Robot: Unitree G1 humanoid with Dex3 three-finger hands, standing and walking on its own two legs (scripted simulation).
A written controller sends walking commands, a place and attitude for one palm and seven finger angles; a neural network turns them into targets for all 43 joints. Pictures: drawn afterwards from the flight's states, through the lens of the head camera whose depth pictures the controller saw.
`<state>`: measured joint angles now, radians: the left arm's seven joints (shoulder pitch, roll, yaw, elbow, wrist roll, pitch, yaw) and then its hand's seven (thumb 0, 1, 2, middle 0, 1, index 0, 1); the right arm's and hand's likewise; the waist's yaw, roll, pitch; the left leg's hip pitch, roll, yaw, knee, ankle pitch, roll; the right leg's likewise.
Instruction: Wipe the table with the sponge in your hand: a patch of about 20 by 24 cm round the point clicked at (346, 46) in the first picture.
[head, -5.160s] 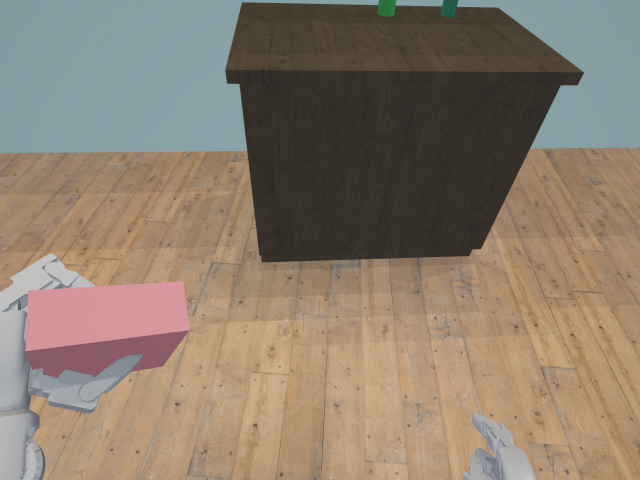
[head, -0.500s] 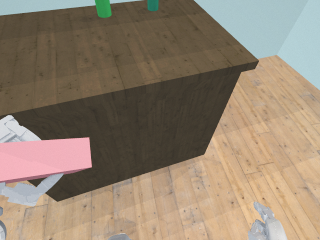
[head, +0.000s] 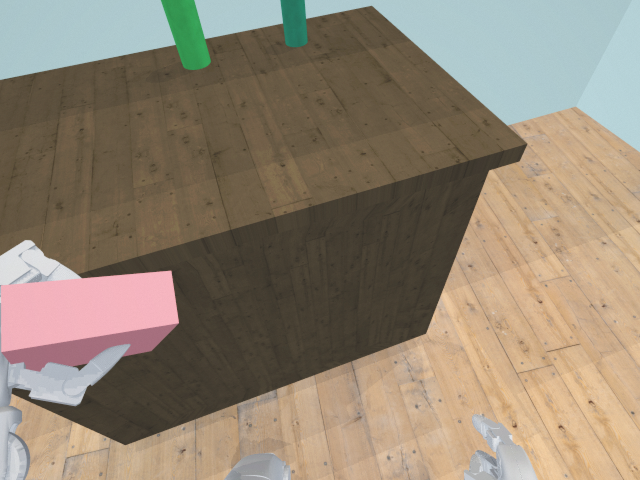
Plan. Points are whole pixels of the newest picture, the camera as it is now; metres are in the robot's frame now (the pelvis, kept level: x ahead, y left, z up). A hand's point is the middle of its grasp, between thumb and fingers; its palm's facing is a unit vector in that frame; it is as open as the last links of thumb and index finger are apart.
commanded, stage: take the last steps up to it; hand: left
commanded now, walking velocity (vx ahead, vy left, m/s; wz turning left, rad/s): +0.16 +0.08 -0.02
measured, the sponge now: (116, 322) +0.23 +0.20 +0.15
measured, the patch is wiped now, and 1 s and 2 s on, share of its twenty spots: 0.00 0.00 0.00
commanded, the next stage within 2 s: come to a stop and stand still in 0.12 s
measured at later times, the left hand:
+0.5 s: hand (90, 285) +0.26 +0.23 +0.18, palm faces +0.38 -0.81 -0.45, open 8.9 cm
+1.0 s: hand (86, 330) +0.22 +0.22 +0.16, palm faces +0.41 -0.83 -0.38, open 8.9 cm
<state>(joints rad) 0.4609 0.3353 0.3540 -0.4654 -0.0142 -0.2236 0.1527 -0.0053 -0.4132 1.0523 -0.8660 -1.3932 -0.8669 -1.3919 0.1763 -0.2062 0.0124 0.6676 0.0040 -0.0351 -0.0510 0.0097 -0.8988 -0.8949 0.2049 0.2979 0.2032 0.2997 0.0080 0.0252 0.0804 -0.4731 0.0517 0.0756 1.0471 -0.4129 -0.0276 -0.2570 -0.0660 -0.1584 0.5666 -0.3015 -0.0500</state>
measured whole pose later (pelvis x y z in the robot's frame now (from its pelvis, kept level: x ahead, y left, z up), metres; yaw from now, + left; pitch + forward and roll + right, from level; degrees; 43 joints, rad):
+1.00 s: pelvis +0.00 -0.02 +0.00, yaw -1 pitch -2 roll +0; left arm 0.47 0.35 0.33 -0.47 -0.02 -0.19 0.16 -0.01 -0.41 1.05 -0.87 -1.39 -0.87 -1.39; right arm 0.21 -0.22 0.01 0.59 0.01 -0.06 -0.07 0.01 -0.90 -0.90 0.20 0.30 0.20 0.30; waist 0.02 -0.01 0.04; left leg -0.25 0.04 0.06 0.55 -0.26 -0.01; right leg -0.29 0.02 -0.12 0.50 -0.18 -0.07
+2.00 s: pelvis +0.04 +0.02 +0.00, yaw -3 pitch -1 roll -1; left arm 0.35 0.36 0.36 -0.42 -0.02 -0.21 0.11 -0.01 -0.41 1.06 -0.85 -1.41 -0.85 -1.41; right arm 0.24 -0.20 0.04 0.58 -0.01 -0.16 -0.02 0.01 -0.90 -0.90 0.20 0.30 0.20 0.30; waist 0.04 -0.03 0.06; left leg -0.19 0.00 0.08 0.49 -0.29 0.05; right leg -0.24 0.01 -0.06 0.44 -0.18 -0.02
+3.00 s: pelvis +0.14 +0.08 +0.00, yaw -2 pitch -1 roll +0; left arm 0.43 0.34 0.38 -0.48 -0.04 -0.22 0.12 -0.02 -0.41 1.07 -0.85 -1.42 -0.85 -1.42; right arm 0.22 -0.25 -0.01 0.63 0.00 -0.07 -0.02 0.01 -0.90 -0.90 0.20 0.30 0.20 0.30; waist 0.02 -0.02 0.06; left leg -0.51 0.05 0.02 1.01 -0.34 0.01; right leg -0.29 -0.03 -0.12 0.58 -0.27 -0.05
